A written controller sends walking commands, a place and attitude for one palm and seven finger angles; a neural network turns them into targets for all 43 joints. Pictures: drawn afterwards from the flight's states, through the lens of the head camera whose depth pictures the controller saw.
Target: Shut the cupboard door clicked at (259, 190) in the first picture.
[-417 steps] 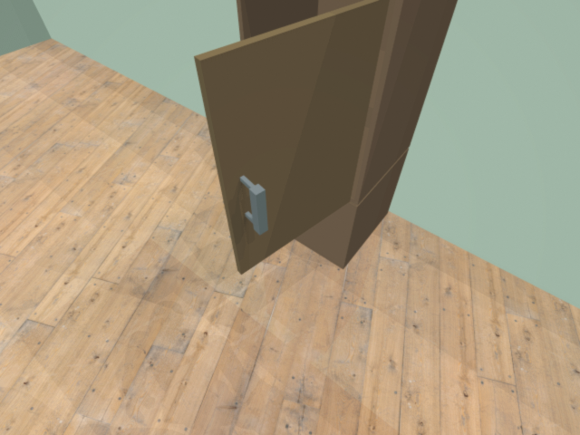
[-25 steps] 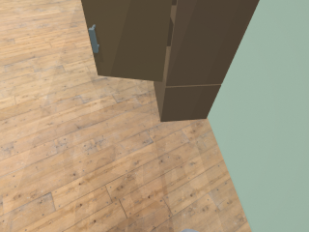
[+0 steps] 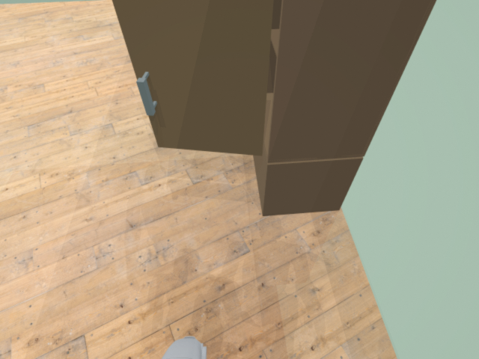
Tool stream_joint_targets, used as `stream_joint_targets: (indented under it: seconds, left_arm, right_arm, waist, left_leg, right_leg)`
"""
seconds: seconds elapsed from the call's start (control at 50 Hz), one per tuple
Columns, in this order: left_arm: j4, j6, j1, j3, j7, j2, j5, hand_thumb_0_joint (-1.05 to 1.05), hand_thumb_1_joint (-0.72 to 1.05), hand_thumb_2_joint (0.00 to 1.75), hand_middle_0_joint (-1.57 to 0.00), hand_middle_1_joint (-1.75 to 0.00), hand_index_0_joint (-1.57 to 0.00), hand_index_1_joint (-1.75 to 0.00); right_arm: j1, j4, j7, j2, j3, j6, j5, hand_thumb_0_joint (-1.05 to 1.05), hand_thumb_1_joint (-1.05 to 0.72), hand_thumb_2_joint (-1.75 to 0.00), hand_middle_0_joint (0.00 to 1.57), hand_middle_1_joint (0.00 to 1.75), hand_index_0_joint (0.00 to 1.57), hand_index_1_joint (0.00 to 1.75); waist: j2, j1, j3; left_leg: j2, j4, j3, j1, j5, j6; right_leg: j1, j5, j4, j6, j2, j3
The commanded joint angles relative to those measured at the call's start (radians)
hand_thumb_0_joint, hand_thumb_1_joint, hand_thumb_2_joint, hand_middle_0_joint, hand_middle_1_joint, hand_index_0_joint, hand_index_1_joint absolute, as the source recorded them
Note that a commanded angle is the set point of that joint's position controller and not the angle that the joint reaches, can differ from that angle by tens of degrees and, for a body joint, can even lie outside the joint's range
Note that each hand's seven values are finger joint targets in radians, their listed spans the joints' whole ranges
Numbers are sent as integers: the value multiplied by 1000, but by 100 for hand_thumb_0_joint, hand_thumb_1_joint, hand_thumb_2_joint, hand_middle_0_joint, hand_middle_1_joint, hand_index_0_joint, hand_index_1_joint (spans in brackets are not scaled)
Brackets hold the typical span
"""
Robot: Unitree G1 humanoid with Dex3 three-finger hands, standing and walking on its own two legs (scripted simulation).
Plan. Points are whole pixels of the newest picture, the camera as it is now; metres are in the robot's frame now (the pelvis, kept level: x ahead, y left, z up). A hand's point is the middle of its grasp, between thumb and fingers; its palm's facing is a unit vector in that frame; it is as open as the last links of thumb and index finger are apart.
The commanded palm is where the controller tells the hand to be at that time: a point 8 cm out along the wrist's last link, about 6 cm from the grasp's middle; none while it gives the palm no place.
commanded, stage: take the last steps up to it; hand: left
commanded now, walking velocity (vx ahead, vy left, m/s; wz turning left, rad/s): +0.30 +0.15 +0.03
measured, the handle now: (148, 93) +0.88 +0.35 -0.08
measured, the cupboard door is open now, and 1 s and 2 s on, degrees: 78 78 78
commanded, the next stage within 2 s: come to a stop and stand still in 0.76 s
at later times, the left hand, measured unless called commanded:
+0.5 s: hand (118, 304) +0.25 +0.28 -0.18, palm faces +0.03 -0.98 -0.19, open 7.3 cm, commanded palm none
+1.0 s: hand (137, 249) +0.38 +0.28 -0.18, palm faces +0.00 -0.98 -0.21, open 7.2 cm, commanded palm none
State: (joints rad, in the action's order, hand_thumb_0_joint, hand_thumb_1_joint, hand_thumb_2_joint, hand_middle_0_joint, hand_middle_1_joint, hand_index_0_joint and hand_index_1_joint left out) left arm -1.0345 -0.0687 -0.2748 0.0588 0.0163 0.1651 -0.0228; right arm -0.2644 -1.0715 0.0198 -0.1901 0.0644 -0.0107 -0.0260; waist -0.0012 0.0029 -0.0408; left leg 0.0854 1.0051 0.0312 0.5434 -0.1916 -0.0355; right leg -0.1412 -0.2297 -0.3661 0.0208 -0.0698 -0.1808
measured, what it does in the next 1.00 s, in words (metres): walks ahead: left foot, then right foot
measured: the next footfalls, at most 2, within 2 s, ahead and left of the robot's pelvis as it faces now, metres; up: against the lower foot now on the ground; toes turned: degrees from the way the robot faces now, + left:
left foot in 0.22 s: +0.21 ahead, +0.19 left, +0.00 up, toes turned +8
right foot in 0.66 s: +0.36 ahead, -0.01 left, +0.00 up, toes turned -10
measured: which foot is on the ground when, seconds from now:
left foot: up 0.00-0.20, down 0.22-0.68, up 0.70-1.00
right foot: down 0.00-0.22, up 0.24-0.64, down 0.66-1.00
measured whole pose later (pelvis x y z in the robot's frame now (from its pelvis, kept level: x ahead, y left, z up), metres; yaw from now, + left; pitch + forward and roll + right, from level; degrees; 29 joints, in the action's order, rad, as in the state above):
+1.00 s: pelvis +0.36 +0.09 +0.00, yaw -3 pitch +0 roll +0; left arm -1.08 -0.04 -0.27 0.04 0.02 0.17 -0.02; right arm -0.22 -1.08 -0.01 -0.16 0.03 0.01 -0.01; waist -0.02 -0.02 -0.06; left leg 0.05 0.62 0.04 0.40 -0.21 -0.05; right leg -0.13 -0.26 -0.40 0.02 -0.03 -0.12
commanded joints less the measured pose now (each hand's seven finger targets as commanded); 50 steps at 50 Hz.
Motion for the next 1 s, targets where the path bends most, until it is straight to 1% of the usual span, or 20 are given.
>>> stream_joint_targets:
  seconds: [0.0, 0.1, 0.14, 0.16, 0.18, 0.2, 0.22, 0.24, 0.3, 0.36, 0.54, 0.6, 0.62, 0.64, 0.66, 0.68, 0.72, 0.78, 0.92, 0.98]
  left_arm:
    - [-13, -24, -118, 20, -8, 131, -1, 0, 90, 90, -20, -30, -20, -30]
    - [-39, -11, -124, 24, -5, 165, -9, 0, 90, 90, -20, -30, -20, -30]
    - [-43, 1, -110, 31, -4, 172, -8, 0, 90, 90, -20, -30, -20, -30]
    - [-40, 7, -102, 33, -5, 170, -5, 0, 90, 90, -20, -30, -20, -30]
    - [-33, 11, -111, 25, -9, 136, -4, 0, 90, 90, -20, -30, -20, -30]
    - [-10, 16, -148, 15, -15, 71, 7, 0, 90, 90, -20, -30, -20, -30]
    - [36, 12, -78, 3, -13, 55, 5, 0, 90, 90, -20, -30, -20, -30]
    - [48, 15, -22, -1, -7, 56, 5, 0, 90, 90, -20, -30, -20, -30]
    - [20, 28, -22, 8, -21, 55, -2, 0, 90, 90, -20, -30, -20, -30]
    - [14, 46, -51, 6, -25, 35, -5, 0, 90, 90, -20, -30, -20, -30]
    - [111, 46, 138, 1, -33, 51, -6, 0, 90, 90, -20, -30, -20, -30]
    - [91, 42, 68, 7, -32, 70, -6, 0, 90, 90, -20, -30, -20, -30]
    - [63, 33, -34, 19, -29, 106, -8, 0, 90, 90, -20, -30, -20, -30]
    - [30, 20, -160, 39, -19, 195, -13, 0, 90, 90, -20, -30, -20, -30]
    - [12, 20, -237, 52, -14, 274, 2, 0, 90, 90, -20, -30, -20, -30]
    - [21, 12, -188, 45, -4, 241, 11, 0, 90, 90, -20, -30, -20, -30]
    - [60, 11, -45, 23, 1, 163, 13, 0, 90, 90, -20, -30, -20, -30]
    - [62, -4, 3, 9, -1, 107, 6, 0, 90, 90, -20, -30, -20, -30]
    - [4, 9, -18, 6, 7, 132, 5, 0, 90, 90, -20, -30, -20, -30]
    - [-13, 37, -21, -3, 21, 133, 11, 0, 90, 90, -20, -30, -20, -30]
  right_arm:
    - [68, 85, 21, -7, -6, 17, 0, 0, -90, -90, 20, 30, 20, 30]
    - [157, 131, 30, -26, -10, 37, 6, 0, -90, -90, 20, 30, 20, 30]
    - [109, 122, 25, -46, -5, 45, 5, 0, -90, -90, 20, 30, 20, 30]
    - [28, 94, 18, -69, -1, 52, 1, 0, -90, -90, 20, 30, 20, 30]
    - [-109, 54, 5, -137, 14, 59, -4, 0, -90, -90, 20, 30, 20, 30]
    - [-230, 29, -14, -256, 44, 63, -17, 0, -90, -90, 20, 30, 20, 30]
    - [-289, 19, -30, -278, 45, 51, -9, 0, -90, -90, 20, 30, 20, 30]
    - [-237, 24, -38, -255, 37, 54, -6, 0, -90, -90, 20, 30, 20, 30]
    - [-63, 76, -43, -121, -2, 71, -1, 0, -90, -90, 20, 30, 20, 30]
    - [-55, 65, -46, -99, -10, 87, 1, 0, -90, -90, 20, 30, 20, 30]
    - [-110, 27, -35, -110, -7, 78, -6, 0, -90, -90, 20, 30, 20, 30]
    - [-107, 9, -37, -114, -13, 69, -3, 0, -90, -90, 20, 30, 20, 30]
    - [-95, 9, -35, -105, -15, 71, 5, 0, -90, -90, 20, 30, 20, 30]
    - [-102, 25, -27, -73, -18, 73, 16, 0, -90, -90, 20, 30, 20, 30]
    - [-100, 51, -26, -66, -17, 73, 17, 0, -90, -90, 20, 30, 20, 30]
    - [-57, 40, -30, -100, -9, 63, 11, 0, -90, -90, 20, 30, 20, 30]
    - [-19, 36, -27, -62, -9, 48, 9, 0, -90, -90, 20, 30, 20, 30]
    - [-93, 3, -19, -8, -17, 28, 5, 0, -90, -90, 20, 30, 20, 30]
    - [-24, 20, -26, 11, -34, 29, 15, 0, -90, -90, 20, 30, 20, 30]
    - [-49, 4, -35, -37, -27, 30, 15, 0, -90, -90, 20, 30, 20, 30]
  waist:
    - [-110, -42, -38]
    - [-175, -51, -55]
    - [-144, -18, -40]
    - [-105, 24, -11]
    - [18, 79, 72]
    - [277, 109, 165]
    - [246, 129, 168]
    - [215, 107, 172]
    - [117, 22, 38]
    - [85, -18, 34]
    - [59, 0, -31]
    - [31, -44, -18]
    - [-16, -91, 22]
    - [-181, -130, 91]
    - [-302, -136, 114]
    - [-228, -123, 102]
    - [-88, -56, 7]
    - [-121, 1, 15]
    - [-132, -17, 70]
    - [-91, 7, 69]
  left_leg:
    - [16, -168, 33, 68, 50, -16]
    - [-15, -371, 60, -60, 5, 14]
    - [-42, -465, 88, -214, -2, 30]
    - [-72, -527, 117, -368, 1, 37]
    - [-19, -554, 61, -567, -19, 61]
    - [225, -617, -286, -736, -16, 154]
    - [317, -701, -400, -738, 32, 234]
    - [321, -718, -402, -667, 8, 236]
    - [240, -779, -203, -428, 23, 206]
    - [204, -812, -103, -407, 147, 212]
    - [178, -782, -23, -442, 219, 217]
    - [132, -644, 28, -380, 223, 165]
    - [74, -488, 67, -302, 213, 127]
    - [-32, -242, 133, -90, 30, 73]
    - [-105, 58, 127, 56, -429, 36]
    - [-58, 174, -18, 68, -377, 35]
    - [6, 167, -57, 60, -211, 20]
    - [12, -1, -13, -59, -120, -2]
    - [-57, -374, 41, -180, -55, -21]
    - [-28, -575, 9, -380, 282, -1]
  right_leg:
    - [54, 158, 208, 91, -259, 141]
    - [52, 179, 150, 78, -284, 126]
    - [1, 152, 75, 61, -272, 109]
    - [-61, 180, -34, 43, -228, 64]
    - [-142, 149, -260, 19, -166, 15]
    - [-361, -247, -562, -26, -19, -44]
    - [-479, -393, -781, -6, 15, 60]
    - [-517, -338, -923, 9, -22, 132]
    - [-483, -145, -909, 1, -86, 168]
    - [-442, -93, -794, -14, -76, 150]
    - [-308, -30, -336, -3, -21, 88]
    - [-94, 30, -203, 12, 23, 54]
    - [83, 65, -141, 32, 9, 95]
    - [306, 131, -73, 112, -189, 372]
    - [368, 242, 74, 241, -414, 648]
    - [260, 222, 109, 240, -402, 665]
    - [76, 196, 133, 188, -323, 458]
    - [-36, 300, 157, 139, -224, 242]
    - [55, 614, 27, 124, -175, 171]
    - [-47, 445, -100, 46, -111, 141]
